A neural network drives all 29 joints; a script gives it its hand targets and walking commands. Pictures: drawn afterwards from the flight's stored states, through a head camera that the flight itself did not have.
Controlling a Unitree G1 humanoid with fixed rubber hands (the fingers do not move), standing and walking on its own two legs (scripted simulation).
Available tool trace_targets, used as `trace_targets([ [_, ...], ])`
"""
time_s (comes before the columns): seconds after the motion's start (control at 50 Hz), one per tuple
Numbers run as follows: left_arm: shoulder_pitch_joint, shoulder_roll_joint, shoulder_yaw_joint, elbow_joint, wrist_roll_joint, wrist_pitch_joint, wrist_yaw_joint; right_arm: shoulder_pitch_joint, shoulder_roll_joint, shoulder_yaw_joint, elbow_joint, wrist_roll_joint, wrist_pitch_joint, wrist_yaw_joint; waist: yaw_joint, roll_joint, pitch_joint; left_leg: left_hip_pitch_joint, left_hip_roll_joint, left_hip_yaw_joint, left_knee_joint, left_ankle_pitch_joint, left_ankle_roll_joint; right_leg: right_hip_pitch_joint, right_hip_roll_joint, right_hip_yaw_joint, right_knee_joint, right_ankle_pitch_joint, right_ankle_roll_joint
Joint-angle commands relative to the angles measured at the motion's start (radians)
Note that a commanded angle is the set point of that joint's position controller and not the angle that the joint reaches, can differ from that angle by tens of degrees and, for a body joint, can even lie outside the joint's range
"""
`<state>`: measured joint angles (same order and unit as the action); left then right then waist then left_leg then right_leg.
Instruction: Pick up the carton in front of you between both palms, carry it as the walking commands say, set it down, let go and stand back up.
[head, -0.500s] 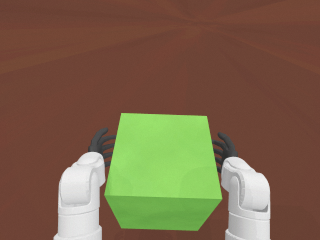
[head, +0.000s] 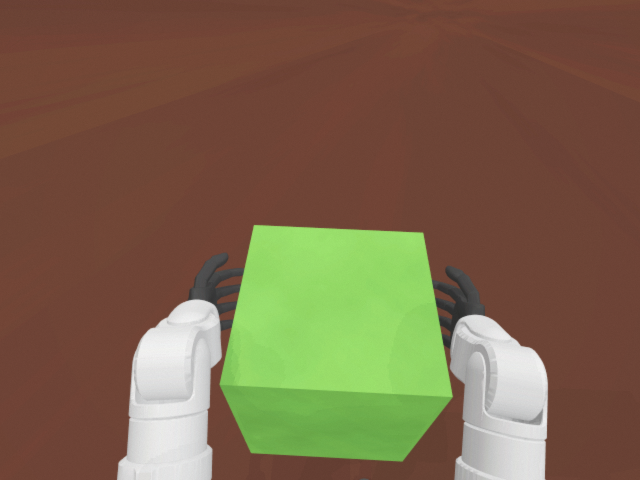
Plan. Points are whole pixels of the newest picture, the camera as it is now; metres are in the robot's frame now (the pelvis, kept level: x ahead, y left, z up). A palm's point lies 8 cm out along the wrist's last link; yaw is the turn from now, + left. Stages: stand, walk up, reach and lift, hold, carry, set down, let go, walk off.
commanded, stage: carry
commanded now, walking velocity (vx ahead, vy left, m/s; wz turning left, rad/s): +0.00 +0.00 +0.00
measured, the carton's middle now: (332, 349) +0.28 +0.00 -0.01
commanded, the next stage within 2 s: hold in 1.86 s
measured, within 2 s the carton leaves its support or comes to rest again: neither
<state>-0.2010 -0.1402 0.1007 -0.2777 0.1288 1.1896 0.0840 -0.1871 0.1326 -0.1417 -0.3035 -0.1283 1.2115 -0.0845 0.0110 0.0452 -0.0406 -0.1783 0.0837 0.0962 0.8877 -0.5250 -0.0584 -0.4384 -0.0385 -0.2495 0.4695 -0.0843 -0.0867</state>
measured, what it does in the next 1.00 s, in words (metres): walks ahead: left foot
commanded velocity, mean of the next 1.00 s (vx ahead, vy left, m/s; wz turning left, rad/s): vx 0.00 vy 0.00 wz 0.00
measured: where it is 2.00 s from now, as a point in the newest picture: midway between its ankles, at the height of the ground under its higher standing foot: outside the picture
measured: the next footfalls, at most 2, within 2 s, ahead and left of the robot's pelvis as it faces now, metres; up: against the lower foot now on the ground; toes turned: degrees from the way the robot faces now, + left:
left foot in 0.20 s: +0.15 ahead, +0.13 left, +0.00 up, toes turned -5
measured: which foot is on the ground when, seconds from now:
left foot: up 0.00-0.18, down 0.20-1.00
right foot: down 0.00-1.00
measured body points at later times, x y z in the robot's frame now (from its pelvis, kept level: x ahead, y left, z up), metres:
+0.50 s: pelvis +0.15 +0.02 +0.01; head +0.12 +0.02 +0.46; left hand +0.43 +0.17 +0.09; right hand +0.42 -0.14 +0.09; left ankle +0.11 +0.12 -0.73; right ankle +0.11 -0.09 -0.73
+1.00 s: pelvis +0.14 +0.02 +0.01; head +0.11 +0.02 +0.46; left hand +0.42 +0.17 +0.04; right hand +0.42 -0.13 +0.04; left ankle +0.11 +0.13 -0.73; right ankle +0.11 -0.09 -0.73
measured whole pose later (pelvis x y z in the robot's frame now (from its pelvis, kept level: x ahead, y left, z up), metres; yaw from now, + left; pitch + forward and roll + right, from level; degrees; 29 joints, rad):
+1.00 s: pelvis +0.14 +0.02 +0.01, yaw -1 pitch +2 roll +0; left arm -0.16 -0.13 0.13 0.08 0.23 0.83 0.02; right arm -0.16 0.13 -0.12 0.09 -0.23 0.84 -0.03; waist 0.00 0.00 -0.13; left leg -0.24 0.06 0.17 0.52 -0.32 0.01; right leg -0.24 -0.08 -0.19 0.52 -0.32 0.00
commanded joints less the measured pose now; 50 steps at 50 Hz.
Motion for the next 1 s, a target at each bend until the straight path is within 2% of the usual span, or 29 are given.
trace_targets([
  [0.0, -0.342, -0.981, -0.692, -0.058, -0.418, -0.009, -0.269, -0.455, 0.945, 0.770, -0.101, 0.432, -0.016, 0.269, 0.003, -0.167, -0.435, -0.279, 0.010, -0.093, 0.088, -0.038, 0.030, 0.620, -0.328, 0.349, -0.142, 0.661, -0.094],
  [0.02, -0.364, -1.006, -0.697, -0.070, -0.422, -0.020, -0.270, -0.477, 0.974, 0.781, -0.109, 0.437, -0.027, 0.268, -0.003, -0.165, -0.397, -0.236, 0.022, -0.094, -0.068, -0.010, 0.034, 0.551, -0.295, 0.297, -0.158, 0.598, -0.049],
  [0.04, -0.372, -1.014, -0.701, -0.082, -0.427, -0.028, -0.270, -0.471, 0.995, 0.789, -0.112, 0.442, -0.037, 0.264, -0.004, -0.173, -0.400, -0.173, -0.001, -0.057, -0.158, 0.004, 0.034, 0.506, -0.274, 0.249, -0.175, 0.534, -0.037],
  [0.08, -0.343, -1.012, -0.707, -0.100, -0.429, -0.038, -0.271, -0.418, 1.003, 0.801, -0.113, 0.437, -0.053, 0.256, -0.004, -0.178, -0.428, -0.103, -0.024, -0.020, -0.276, 0.063, 0.032, 0.484, -0.268, 0.212, -0.179, 0.454, -0.044],
  [0.12, -0.313, -0.995, -0.712, -0.112, -0.426, -0.044, -0.273, -0.379, 0.997, 0.803, -0.119, 0.424, -0.062, 0.251, 0.002, -0.177, -0.445, -0.061, -0.019, 0.014, -0.364, 0.201, 0.030, 0.476, -0.256, 0.171, -0.140, 0.446, -0.041],
  [0.14, -0.309, -0.985, -0.714, -0.117, -0.427, -0.046, -0.273, -0.367, 0.991, 0.802, -0.124, 0.421, -0.064, 0.250, -0.003, -0.169, -0.444, -0.016, -0.013, 0.036, -0.438, 0.309, 0.027, 0.445, -0.233, 0.135, -0.112, 0.401, -0.027],
  [0.18, -0.310, -0.963, -0.717, -0.127, -0.422, -0.045, -0.274, -0.375, 0.964, 0.798, -0.147, 0.423, -0.059, 0.252, -0.004, -0.154, -0.408, 0.080, 0.033, 0.032, -0.537, 0.504, 0.022, 0.340, -0.191, 0.117, -0.086, 0.180, 0.030],
  [0.2, -0.317, -0.945, -0.716, -0.130, -0.418, -0.042, -0.274, -0.392, 0.946, 0.795, -0.162, 0.427, -0.051, 0.254, -0.002, -0.121, -0.386, 0.102, 0.096, -0.017, -0.536, 0.550, 0.025, 0.285, -0.170, 0.109, -0.081, 0.044, 0.057],
  [0.22, -0.346, -0.928, -0.721, -0.147, -0.422, -0.031, -0.273, -0.411, 0.927, 0.789, -0.153, 0.423, -0.045, 0.256, 0.005, -0.057, -0.342, 0.045, 0.133, -0.048, -0.492, 0.593, 0.038, 0.285, -0.128, 0.114, -0.096, -0.017, 0.078],
  [0.26, -0.380, -0.892, -0.725, -0.137, -0.427, -0.004, -0.268, -0.409, 0.897, 0.764, -0.121, 0.418, -0.025, 0.258, -0.001, 0.010, -0.282, 0.001, 0.124, -0.035, -0.465, 0.629, 0.048, 0.298, -0.140, 0.132, -0.054, 0.090, 0.089],
  [0.32, -0.345, -0.846, -0.707, -0.083, -0.411, 0.027, -0.260, -0.347, 0.853, 0.726, -0.045, 0.401, 0.003, 0.258, -0.006, 0.006, -0.295, 0.030, 0.117, -0.030, -0.416, 0.850, 0.053, 0.301, -0.145, 0.134, 0.033, 0.305, 0.099],
  [0.36, -0.341, -0.843, -0.695, -0.047, -0.398, 0.037, -0.259, -0.347, 0.851, 0.714, -0.010, 0.395, 0.012, 0.260, -0.008, 0.007, -0.313, 0.052, 0.113, -0.025, -0.394, 0.954, 0.054, 0.292, -0.134, 0.127, 0.057, 0.332, 0.108],
  [0.4, -0.364, -0.861, -0.691, -0.026, -0.395, 0.038, -0.261, -0.378, 0.864, 0.714, 0.004, 0.396, 0.013, 0.263, -0.008, 0.004, -0.314, 0.063, 0.112, -0.022, -0.383, 0.997, 0.054, 0.279, -0.125, 0.124, 0.064, 0.320, 0.114],
  [0.5, -0.409, -0.917, -0.701, -0.002, -0.395, 0.008, -0.266, -0.443, 0.916, 0.740, 0.009, 0.404, -0.018, 0.269, -0.009, -0.023, -0.331, 0.052, 0.103, -0.012, -0.362, 0.959, 0.053, 0.303, -0.127, 0.129, 0.069, 0.354, 0.110],
  [0.6, -0.375, -0.938, -0.702, 0.044, -0.366, -0.058, -0.273, -0.420, 0.934, 0.753, 0.048, 0.379, -0.083, 0.274, -0.008, -0.043, -0.354, 0.047, 0.092, -0.008, -0.347, 0.883, 0.057, 0.321, -0.135, 0.136, 0.078, 0.381, 0.099],
  [0.76, -0.360, -0.889, -0.661, 0.096, -0.296, -0.225, -0.278, -0.399, 0.889, 0.707, 0.109, 0.303, -0.249, 0.275, -0.008, -0.045, -0.327, 0.035, 0.088, -0.008, -0.367, 0.745, 0.068, 0.295, -0.137, 0.144, 0.056, 0.269, 0.090],
  [0.86, -0.340, -0.829, -0.586, 0.183, -0.220, -0.317, -0.270, -0.378, 0.834, 0.631, 0.197, 0.227, -0.343, 0.268, -0.011, -0.043, -0.302, 0.026, 0.088, -0.014, -0.396, 0.668, 0.071, 0.286, -0.139, 0.147, 0.029, 0.198, 0.089],
  [0.98, -0.397, -0.815, -0.451, 0.359, -0.123, -0.442, -0.271, -0.438, 0.819, 0.503, 0.374, 0.135, -0.470, 0.272, -0.010, -0.043, -0.254, -0.007, 0.088, -0.022, -0.442, 0.535, 0.071, 0.264, -0.141, 0.157, -0.017, 0.074, 0.086],
])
